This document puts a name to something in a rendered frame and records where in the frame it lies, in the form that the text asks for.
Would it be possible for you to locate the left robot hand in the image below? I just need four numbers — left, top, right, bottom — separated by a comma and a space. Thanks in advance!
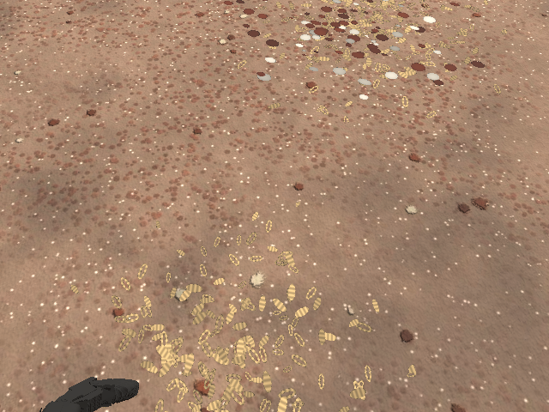
39, 377, 139, 412

